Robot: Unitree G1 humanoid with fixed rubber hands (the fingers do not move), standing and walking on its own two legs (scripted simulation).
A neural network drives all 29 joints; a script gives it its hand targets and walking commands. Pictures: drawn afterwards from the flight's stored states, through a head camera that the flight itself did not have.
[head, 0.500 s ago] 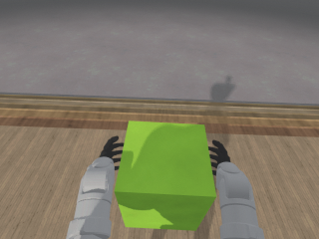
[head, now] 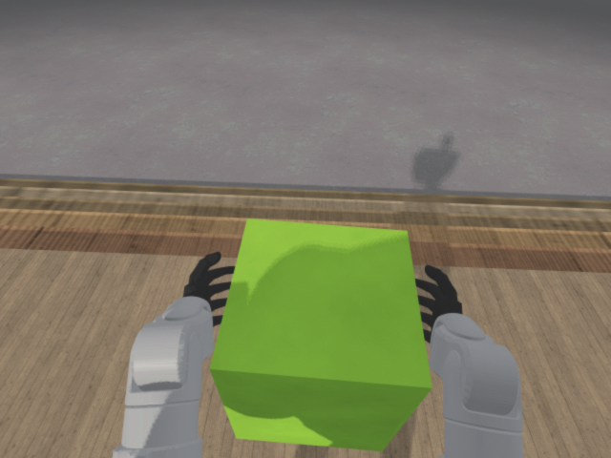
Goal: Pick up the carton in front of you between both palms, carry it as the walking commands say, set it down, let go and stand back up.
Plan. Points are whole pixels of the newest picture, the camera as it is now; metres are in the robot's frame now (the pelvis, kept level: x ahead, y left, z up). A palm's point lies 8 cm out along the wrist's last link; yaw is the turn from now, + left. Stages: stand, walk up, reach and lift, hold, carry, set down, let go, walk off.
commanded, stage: carry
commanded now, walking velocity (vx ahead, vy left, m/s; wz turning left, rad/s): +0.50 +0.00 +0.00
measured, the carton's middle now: (317, 339) +0.28 +0.00 +0.01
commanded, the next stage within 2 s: none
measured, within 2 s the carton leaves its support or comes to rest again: neither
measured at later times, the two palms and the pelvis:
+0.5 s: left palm (236, 169) +0.55 +0.14 +0.10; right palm (410, 178) +0.54 -0.16 +0.10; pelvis +0.28 +0.01 +0.01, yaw -1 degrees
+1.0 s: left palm (261, 83) +0.88 +0.14 +0.11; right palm (388, 87) +0.89 -0.16 +0.11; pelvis +0.61 -0.02 +0.01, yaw +0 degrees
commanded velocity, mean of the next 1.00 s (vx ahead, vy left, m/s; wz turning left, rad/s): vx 0.50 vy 0.00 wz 0.00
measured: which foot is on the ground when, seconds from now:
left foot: down 0.00-0.00, up 0.02-0.14, down 0.16-0.60, up 0.62-1.00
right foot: down 0.00-0.18, up 0.20-0.56, down 0.58-1.00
